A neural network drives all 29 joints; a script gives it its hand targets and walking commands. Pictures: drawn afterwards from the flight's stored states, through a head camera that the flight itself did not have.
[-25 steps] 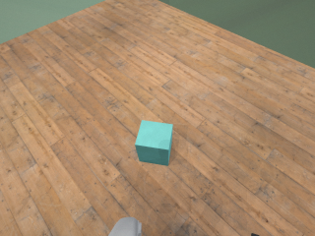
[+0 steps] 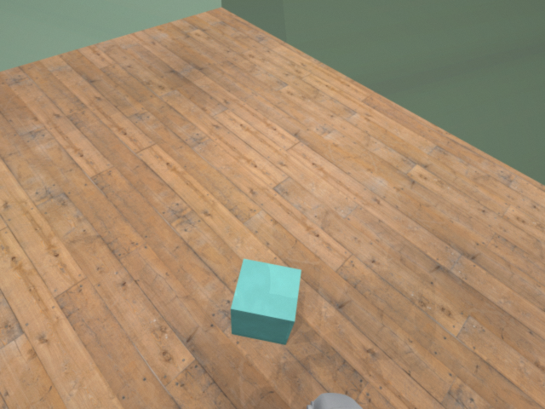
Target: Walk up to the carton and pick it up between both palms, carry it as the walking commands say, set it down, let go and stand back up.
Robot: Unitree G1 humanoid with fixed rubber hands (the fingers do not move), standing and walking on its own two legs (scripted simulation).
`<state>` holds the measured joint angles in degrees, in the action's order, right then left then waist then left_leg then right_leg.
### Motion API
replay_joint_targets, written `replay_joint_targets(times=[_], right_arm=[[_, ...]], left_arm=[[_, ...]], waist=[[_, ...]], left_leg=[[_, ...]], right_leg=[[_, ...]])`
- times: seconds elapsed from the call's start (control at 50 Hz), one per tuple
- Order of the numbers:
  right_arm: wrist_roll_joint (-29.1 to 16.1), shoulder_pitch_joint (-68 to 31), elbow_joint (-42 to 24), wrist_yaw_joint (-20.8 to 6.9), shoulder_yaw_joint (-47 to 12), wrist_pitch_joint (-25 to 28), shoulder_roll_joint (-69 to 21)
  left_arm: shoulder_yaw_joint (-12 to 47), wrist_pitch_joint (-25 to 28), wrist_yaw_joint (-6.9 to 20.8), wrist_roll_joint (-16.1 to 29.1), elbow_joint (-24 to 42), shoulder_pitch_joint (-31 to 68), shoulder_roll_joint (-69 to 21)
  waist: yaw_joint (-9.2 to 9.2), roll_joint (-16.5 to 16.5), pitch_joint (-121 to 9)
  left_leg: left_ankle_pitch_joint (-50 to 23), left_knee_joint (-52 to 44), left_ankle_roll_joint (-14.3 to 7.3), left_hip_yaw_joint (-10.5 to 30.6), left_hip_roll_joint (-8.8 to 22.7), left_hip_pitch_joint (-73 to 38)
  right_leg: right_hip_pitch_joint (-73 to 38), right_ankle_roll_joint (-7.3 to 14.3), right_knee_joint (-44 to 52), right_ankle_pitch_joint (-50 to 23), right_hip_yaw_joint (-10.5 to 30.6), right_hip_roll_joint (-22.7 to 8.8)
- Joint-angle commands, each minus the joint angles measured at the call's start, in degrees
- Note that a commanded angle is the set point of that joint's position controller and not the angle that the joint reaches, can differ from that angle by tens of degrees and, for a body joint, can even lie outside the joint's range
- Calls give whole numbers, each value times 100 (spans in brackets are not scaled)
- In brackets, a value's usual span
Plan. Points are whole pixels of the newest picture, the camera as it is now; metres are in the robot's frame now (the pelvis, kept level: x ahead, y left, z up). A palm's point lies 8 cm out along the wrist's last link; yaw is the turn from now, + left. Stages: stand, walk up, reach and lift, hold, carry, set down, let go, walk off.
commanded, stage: walk up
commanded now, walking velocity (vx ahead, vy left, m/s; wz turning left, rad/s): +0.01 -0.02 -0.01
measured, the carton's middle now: (265, 303) +0.52 -0.04 -0.66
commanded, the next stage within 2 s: none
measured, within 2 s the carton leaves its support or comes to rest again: neither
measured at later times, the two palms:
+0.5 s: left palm out of the picture +0.02 +0.19 -0.14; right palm out of the picture -0.01 -0.24 -0.16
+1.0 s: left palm out of the picture +0.10 +0.33 -0.14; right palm out of the picture -0.03 -0.15 -0.14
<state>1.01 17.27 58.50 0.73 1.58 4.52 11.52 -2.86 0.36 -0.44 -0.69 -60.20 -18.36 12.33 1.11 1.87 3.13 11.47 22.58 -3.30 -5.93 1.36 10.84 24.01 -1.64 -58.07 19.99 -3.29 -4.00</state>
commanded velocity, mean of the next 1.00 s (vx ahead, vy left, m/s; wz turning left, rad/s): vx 0.13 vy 0.04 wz -0.09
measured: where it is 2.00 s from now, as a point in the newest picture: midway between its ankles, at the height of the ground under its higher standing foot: outside the picture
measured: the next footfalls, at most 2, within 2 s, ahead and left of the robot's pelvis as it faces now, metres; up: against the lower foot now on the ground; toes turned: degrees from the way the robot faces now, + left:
right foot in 0.24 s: +0.09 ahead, -0.12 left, +0.00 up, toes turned -4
left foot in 0.90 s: +0.09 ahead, +0.17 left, +0.00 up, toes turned +0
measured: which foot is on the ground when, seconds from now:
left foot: down 0.00-0.58, up 0.60-0.88, down 0.90-1.00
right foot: up 0.00-0.22, down 0.24-0.90, up 0.92-1.00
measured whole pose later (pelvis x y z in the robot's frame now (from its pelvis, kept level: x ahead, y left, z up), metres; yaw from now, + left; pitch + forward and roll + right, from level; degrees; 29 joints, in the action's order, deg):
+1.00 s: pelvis +0.05 +0.07 +0.00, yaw -7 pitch +0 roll +0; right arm 2.0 24.5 62.8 1.0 0.7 1.9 10.6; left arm -4.9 -0.1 -0.2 -1.8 -58.6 -17.2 12.7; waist 0.7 0.6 -1.2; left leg 14.0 22.7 -1.3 -7.4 0.8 9.1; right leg 27.8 0.1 -53.2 19.1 3.5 -2.1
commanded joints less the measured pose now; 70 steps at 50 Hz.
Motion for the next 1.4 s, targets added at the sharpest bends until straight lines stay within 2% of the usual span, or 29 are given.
replay_joint_targets(times=[0.0, 0.1, 0.18, 0.22, 0.24, 0.26, 0.3, 0.34, 0.54, 0.56, 0.58, 0.6, 0.64, 0.68, 0.72, 0.78, 0.82, 0.86, 0.88, 0.9, 0.92, 0.96, 1.0, 1.12, 1.24, 1.3, 1.34, 1.36, 1.38], right_arm=[[-91, 33, 5, 98, -138, 82, 156], [-33, 428, 236, 145, -107, -55, 513], [-49, 308, 214, 163, -39, -218, 551], [-77, 415, 176, 151, -93, -298, 327], [-95, 868, 213, 130, -128, -378, 80], [-180, 1020, 312, 169, -149, -499, -131], [-68, 754, 379, 169, -91, -593, 173], [-33, 691, 405, 111, -96, -586, 193], [17, 673, 654, 109, -233, -454, -134], [37, 641, 631, 27, 101, -573, 1013], [121, 369, 315, -62, 56, -610, 583], [166, 44, 122, -116, 11, -589, 251], [118, 221, 196, -142, 55, -437, 207], [88, 378, 196, -154, 100, -395, 297], [-4, 463, 151, -159, 97, -444, 186], [-36, 584, 89, -128, 52, -530, 135], [-4, 946, 236, -46, 32, -524, 149], [24, 1707, 542, 52, 60, -421, 322], [102, 2153, 609, 86, 102, -329, 730], [162, 1967, 503, 135, 208, -298, 1367], [184, 1439, 464, 109, 148, -276, 1107], [75, 611, 190, 32, 48, -112, 749], [-4, 912, 181, 29, -2, 33, 584], [-4, 1734, 406, 102, -9, 92, 465], [44, 1659, 462, 114, -141, 43, 338], [2, 1764, 605, 143, -123, -95, 507], [-50, 1583, 605, 162, -59, -151, 620], [-99, 1448, 545, 155, -60, -138, 579], [-132, 1476, 348, 147, -165, -95, 268]], left_arm=[[-2, -163, 2, 124, 126, -442, -156], [76, -231, -133, 19, 228, -46, -81], [144, -183, -214, 28, 154, -77, 34], [110, -66, -239, -29, 27, -343, 390], [127, -17, -240, -82, 68, -249, 588], [173, -27, -205, -67, 101, 5, 459], [275, -52, -149, -4, 82, 268, 133], [297, -52, -177, 52, 27, 204, 164], [346, 11, -126, 32, -267, -67, 12], [-27, -80, -159, -94, -227, -1057, 821], [-203, -175, -170, -78, -254, -1302, 1390], [-196, -190, -167, -29, -158, -1025, 1257], [-124, -48, -125, -33, 28, -540, 773], [-145, 56, -117, -62, 129, -373, 725], [-170, 91, -111, -78, 176, -235, 681], [-283, -17, -137, -136, 110, -323, 830], [-373, -132, -141, -142, 107, -425, 934], [-343, -148, -119, -139, 264, -225, 669], [-181, -80, -104, -140, 412, -58, -42], [-163, -26, -77, -163, 623, 277, -194], [-220, 15, -12, -134, 725, 514, 252], [-222, 60, 113, -79, 329, -101, 310], [-206, -1, 189, -175, 85, -205, 224], [-128, -157, 260, -99, 350, 473, 232], [89, -80, 103, 28, 409, 985, -5], [182, 8, 15, 35, 470, 1021, -24], [174, 93, -42, 46, 298, 449, 79], [101, 177, -77, 28, 150, -33, 328], [-13, 256, -123, -29, 27, -496, 741]], waist=[[-452, -1497, -116], [-174, -1333, -329], [-224, -917, -287], [-236, -175, -287], [113, 702, -312], [96, 1122, -218], [58, 875, 314], [35, 682, 412], [-15, -196, 213], [-461, -678, -200], [-645, 392, 130], [-514, 610, 547], [-172, 373, 336], [-75, 268, -34], [-34, 768, 30], [-92, 1291, 359], [-49, 1097, 391], [269, 352, 269], [465, -1298, 140], [360, -1894, 344], [129, -1183, 692], [-357, -366, 768], [-290, -126, 572], [51, -1146, 246], [187, -1797, 336], [229, -1774, 104], [-58, -1354, -89], [-268, -962, -355], [-343, -356, -1019]], left_leg=[[-6210, -477, -162, -36, 942, 163], [-5195, -231, -471, 103, 994, -399], [-3050, 78, -555, 519, 1191, -5], [-659, 311, -78, 615, 891, 609], [705, 523, 162, 378, 430, 652], [916, 312, 255, 336, 234, -1], [534, 143, 249, 391, 188, -303], [162, -96, 271, 463, 304, -404], [389, -441, 214, 538, 457, -95], [2344, 1063, 298, -371, -244, 517], [2459, 2376, 349, -13, -216, 1571], [1979, 3013, 440, 450, 64, 2089], [1242, 3215, 496, 601, 235, 2105], [961, 3084, 537, 417, 141, 1371], [1022, 2471, 648, 146, -13, 886], [1342, 1311, 678, -137, -129, 262], [801, 365, 580, -410, -192, -423], [1260, -161, 531, -188, -101, -1464], [3049, -1218, 397, 1796, 1454, -1625], [4174, -2113, 20, 3210, 2533, -934], [4230, -2284, -174, 3493, 2674, -191], [2503, -2006, -36, 2298, 2034, -235], [732, -1731, 65, 1533, 1812, -383], [-2411, -953, 158, 629, 1666, -1021], [-5336, -233, 106, -15, 1156, -846], [-5168, 129, -79, 181, 1160, -1144], [-4618, 731, -27, 267, 1152, -1066], [-3760, 1197, 133, 241, 1028, -691], [-1761, 1846, 321, 221, 890, 169]], right_leg=[[-591, -83, 760, -523, 174, 203], [-829, 54, 1733, -669, -75, 363], [-1399, 215, 2874, -1006, 52, 213], [-2183, 189, 3735, -2652, 629, -449], [-2135, 359, 3743, -3348, 1212, -1067], [-1199, 753, 4067, -2761, 1344, -1251], [-474, 539, 4528, -754, 1357, -792], [-347, 396, 4632, -79, 1191, -519], [-901, 426, 4272, -434, 1007, -287], [-1401, 800, 4517, 2550, 2299, -1013], [-1396, 1220, 5320, 3996, 3659, -1690], [-1132, 1392, 5456, 3501, 3958, -1992], [-1204, 1165, 5201, 1905, 3078, -1559], [-937, 914, 5057, 996, 2252, -1155], [-488, 749, 5055, 937, 1681, -835], [73, 746, 4955, 1326, 1547, -738], [408, 750, 4435, 1827, 1449, -631], [1286, 597, 3219, 2324, 1142, -82], [1915, 355, 1271, 1931, 542, 602], [2465, 268, 229, 1254, 651, 549], [2284, 284, -29, 387, 1033, 127], [1929, 147, 1, -601, 758, -100], [1688, 41, -169, -922, 502, -166], [1918, -130, -204, -1451, 331, -21], [616, -56, 1675, -1121, -362, 364], [88, 68, 2365, -982, -580, 557], [-748, 191, 3409, -1721, -509, 576], [-1629, 259, 3899, -2896, -322, 251], [-2951, 416, 3291, -5332, 405, -716]])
